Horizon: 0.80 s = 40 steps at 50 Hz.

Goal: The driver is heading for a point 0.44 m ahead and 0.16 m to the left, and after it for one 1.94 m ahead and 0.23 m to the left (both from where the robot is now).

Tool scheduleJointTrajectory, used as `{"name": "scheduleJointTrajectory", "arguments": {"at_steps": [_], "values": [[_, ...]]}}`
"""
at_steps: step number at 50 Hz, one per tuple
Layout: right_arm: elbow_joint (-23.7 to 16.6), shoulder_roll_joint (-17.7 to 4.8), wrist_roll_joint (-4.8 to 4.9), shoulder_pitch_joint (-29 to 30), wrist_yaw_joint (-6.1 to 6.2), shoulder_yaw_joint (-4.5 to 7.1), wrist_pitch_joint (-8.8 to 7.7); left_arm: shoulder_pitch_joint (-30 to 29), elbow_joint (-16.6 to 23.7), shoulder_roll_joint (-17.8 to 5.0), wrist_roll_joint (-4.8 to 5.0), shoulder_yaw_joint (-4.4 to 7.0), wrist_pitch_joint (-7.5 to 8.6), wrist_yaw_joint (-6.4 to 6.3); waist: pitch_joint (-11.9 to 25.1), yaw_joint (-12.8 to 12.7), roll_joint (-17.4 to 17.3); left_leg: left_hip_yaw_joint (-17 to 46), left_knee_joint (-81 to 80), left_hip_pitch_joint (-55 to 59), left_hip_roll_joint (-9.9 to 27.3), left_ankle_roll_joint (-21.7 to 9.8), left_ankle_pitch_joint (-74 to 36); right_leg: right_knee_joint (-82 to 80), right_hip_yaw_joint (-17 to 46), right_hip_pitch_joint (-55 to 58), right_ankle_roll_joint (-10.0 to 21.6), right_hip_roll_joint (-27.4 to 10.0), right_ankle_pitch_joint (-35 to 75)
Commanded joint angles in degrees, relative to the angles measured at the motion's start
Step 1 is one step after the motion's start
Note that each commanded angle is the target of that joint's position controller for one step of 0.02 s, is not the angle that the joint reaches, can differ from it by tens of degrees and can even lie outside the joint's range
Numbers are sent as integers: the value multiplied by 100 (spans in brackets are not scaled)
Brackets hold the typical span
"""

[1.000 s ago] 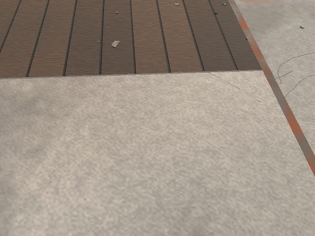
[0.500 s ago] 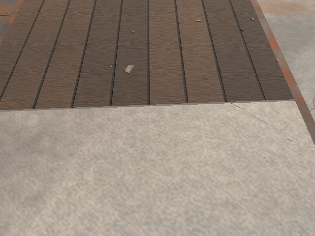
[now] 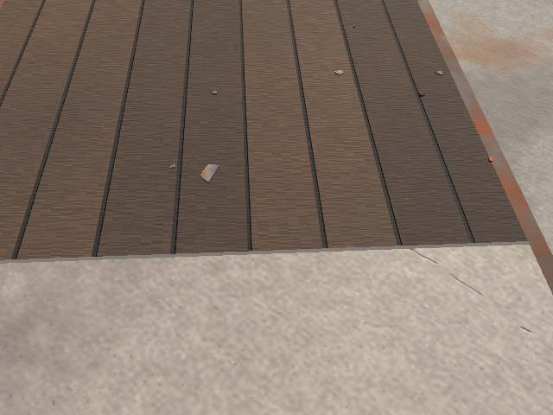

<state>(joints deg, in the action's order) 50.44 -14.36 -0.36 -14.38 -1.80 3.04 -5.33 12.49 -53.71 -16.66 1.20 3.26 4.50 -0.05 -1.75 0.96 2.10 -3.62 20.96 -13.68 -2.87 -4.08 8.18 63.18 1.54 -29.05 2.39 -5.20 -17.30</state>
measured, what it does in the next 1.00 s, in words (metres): walks ahead, turning left: right foot, then left foot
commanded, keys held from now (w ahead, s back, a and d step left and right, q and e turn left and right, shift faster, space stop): w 0.12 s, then no key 0.04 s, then q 0.84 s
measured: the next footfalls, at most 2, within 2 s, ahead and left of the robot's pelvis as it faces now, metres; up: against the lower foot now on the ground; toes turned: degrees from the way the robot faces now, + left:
right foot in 0.32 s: +0.36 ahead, -0.14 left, +0.00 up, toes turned +2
left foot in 0.76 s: +0.25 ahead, +0.10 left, +0.00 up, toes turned +20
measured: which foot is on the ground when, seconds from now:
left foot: down 0.00-0.34, up 0.36-0.74, down 0.76-1.00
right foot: up 0.00-0.30, down 0.32-0.76, up 0.78-1.00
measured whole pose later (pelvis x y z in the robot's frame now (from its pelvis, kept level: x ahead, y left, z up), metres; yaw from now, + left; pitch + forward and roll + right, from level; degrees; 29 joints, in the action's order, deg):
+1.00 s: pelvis +0.23 +0.00 +0.00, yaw +25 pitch +2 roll -3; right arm 42.5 -16.5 0.3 -12.6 2.3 4.8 0.6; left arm 1.9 -50.7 -18.2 0.1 5.8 -0.6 -2.4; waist -2.3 0.6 1.4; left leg 4.3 25.1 -16.4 -1.4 -2.9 10.8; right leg 55.6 2.0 -31.0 -3.2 0.6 -19.2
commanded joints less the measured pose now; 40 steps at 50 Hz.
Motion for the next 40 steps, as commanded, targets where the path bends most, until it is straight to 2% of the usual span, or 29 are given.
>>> {"name": "scheduleJointTrajectory", "arguments": {"at_steps": [1, 3, 6, 8, 11, 13, 14, 15, 16, 17, 18, 19, 20, 21, 22, 23, 24, 26, 30, 33, 35, 36, 37, 38, 39, 40], "values": [[-237, -794, 10, 38, 49, 168, -122, 127, 248, -298, -55, 91, -66, -34, 174, -164, -568, 1470, -1361, 527, 1598, -961, -884, -428, 209, -727, -129, -375, 562], [-138, -863, 18, -146, 113, 187, -90, -264, 383, -296, -101, 100, -68, -34, 50, -74, -488, 1282, -1461, 647, 1571, -946, -983, -1046, 192, -1051, -238, -377, 1125], [-27, -885, 49, -323, 178, 182, -42, -765, 520, -187, -91, 66, -19, 15, -66, 66, -541, 857, -1515, 670, 1357, -774, -978, -2090, 52, -938, -277, -241, 2010], [77, -876, 41, -437, 211, 164, -5, -1141, 616, -94, -112, 17, 21, 52, -186, 164, -507, 531, -1370, 575, 1216, -668, -1740, -2761, -153, -554, -276, -34, 2382], [288, -880, 71, -767, 236, 161, 119, -1479, 765, -115, -126, 8, 79, 119, -97, 257, -595, 618, -831, 918, 1276, -583, -2545, -3245, -152, -198, -230, 237, 2439], [293, -961, 111, -658, 275, 196, 194, -1359, 777, -327, -148, 66, 123, 143, 37, 96, -722, 898, -369, 1246, 1395, -468, -2725, -3527, 10, 1, -115, 321, 2153], [252, -1032, 129, -516, 298, 228, 224, -1128, 722, -477, -169, 117, 142, 132, 152, -61, -786, 1027, -79, 1341, 1409, -385, -2820, -3659, 35, 261, -45, 370, 2039], [173, -1043, 147, -312, 316, 237, 249, -631, 561, -626, -202, 187, 167, 100, 389, -333, -759, 1019, 433, 1287, 1236, -247, -2985, -3945, -50, 919, 53, 441, 2357], [66, -910, 96, -354, 319, 197, 242, -109, 433, -967, -267, 286, 194, 43, 904, -478, -438, 858, 1317, 843, 849, -16, -2419, -3849, 127, 2065, 227, 71, 4031], [-67, -446, -5, -727, 299, 66, 199, 378, 413, -1338, -388, 344, 158, -24, 1753, -403, 541, 582, 3127, -853, 225, 338, 188, -3242, 1254, 4166, 843, -1279, 6307], [29, -194, 103, -1364, 300, -31, 199, 462, 487, -1154, -269, 281, 30, -27, 2776, -352, 1514, 693, 4690, -1767, -212, 543, 3567, -3299, 2428, 5041, 1595, -2280, 6566], [85, -842, 205, -1261, 299, 158, 256, 264, 616, -830, -191, 191, -73, -18, 2655, -426, 804, 1110, 5227, -1871, 114, 571, 3422, -3621, 2182, 4380, 1478, -1996, 5215], [-75, -929, 286, -801, 335, 217, 344, -185, 709, -672, -161, 146, -137, -54, 1904, -309, 590, 851, 5296, -2258, 342, 594, 2989, -3919, 1695, 3656, 1268, -1756, 3862], [-106, -831, 252, -590, 395, 229, 478, -561, 712, -527, -157, 99, -168, -81, 1248, -185, 366, 725, 5065, -2270, 561, 668, 2629, -4284, 1301, 2753, 1138, -1489, 2770], [-131, -811, 192, -569, 461, 276, 635, -855, 735, -427, -192, 73, -191, -102, 913, -41, 435, 721, 4857, -1981, 727, 709, 2305, -4600, 1008, 1984, 1035, -1324, 1805], [-169, -684, 159, -663, 492, 272, 759, -1047, 724, -491, -268, 96, -211, -100, 688, 80, 635, 581, 4770, -1562, 718, 740, 2035, -4880, 710, 1291, 1010, -1180, 1309], [-220, -598, 134, -705, 505, 276, 820, -1162, 719, -519, -306, 115, -215, -110, 582, 138, 700, 479, 4655, -1356, 697, 738, 1853, -5060, 489, 952, 1052, -1136, 1148], [-352, -569, 118, -636, 502, 302, 848, -1220, 678, -571, -303, 142, -194, -159, 582, 166, 633, 420, 4228, -1288, 755, 704, 1573, -5160, 191, 927, 1135, -1186, 1276], [-620, -569, 104, -184, 383, 285, 832, -1278, 627, -768, -225, 209, -278, -271, 748, 72, 487, 309, 3144, -953, 844, 606, 1039, -5167, -195, 1234, 1120, -1324, 1368], [-753, -672, 107, 1, 283, 319, 858, -1202, 575, -896, -149, 252, -384, -267, 714, 26, 474, 137, 2557, -728, 767, 497, 1079, -5052, -319, 1529, 1013, -1448, 1211], [-786, -687, 103, -45, 215, 346, 876, -1212, 549, -953, -67, 274, -455, -243, 671, 118, 454, 5, 1870, -430, 690, 340, 952, -4786, -419, 1682, 828, -1460, 1088], [-738, -685, 90, -196, 190, 367, 873, -1224, 529, -931, -16, 277, -493, -236, 673, 222, 397, -118, 1331, -116, 567, 211, 653, -4520, -540, 1645, 651, -1365, 921], [-680, -803, 48, -367, 201, 426, 870, -1021, 439, -779, 17, 257, -533, -218, 628, 252, 163, -8, 814, 239, 460, 18, 338, -4035, -715, 1460, 344, -1144, 595], [-718, -1236, 25, -487, 268, 543, 855, -765, 381, -503, -47, 210, -573, -169, 415, 151, -954, 1209, -85, 604, 1176, -363, -742, -2718, -1271, 761, -193, -562, -136], [-932, -1871, 6, -340, 354, 627, 846, -1004, 694, -363, -236, 177, -545, -157, 169, -39, -2286, 3167, -323, 939, 2393, -1327, -1810, -1249, -1309, -905, -724, 393, -1964], [-961, -1716, -182, -433, 313, 587, 688, -1602, 843, -527, -242, 240, -504, -187, 442, 304, -1616, 3287, -458, 548, 2415, -1657, -1519, -201, -250, -958, -627, 496, -2080]]}}
Velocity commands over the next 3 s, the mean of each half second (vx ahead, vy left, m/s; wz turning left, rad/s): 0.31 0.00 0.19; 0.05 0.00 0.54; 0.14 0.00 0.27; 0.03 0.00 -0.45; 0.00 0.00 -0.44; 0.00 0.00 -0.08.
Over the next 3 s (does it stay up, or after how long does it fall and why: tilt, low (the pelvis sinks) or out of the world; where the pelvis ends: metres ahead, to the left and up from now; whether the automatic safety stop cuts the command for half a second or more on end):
stays up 0.38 0.00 -0.01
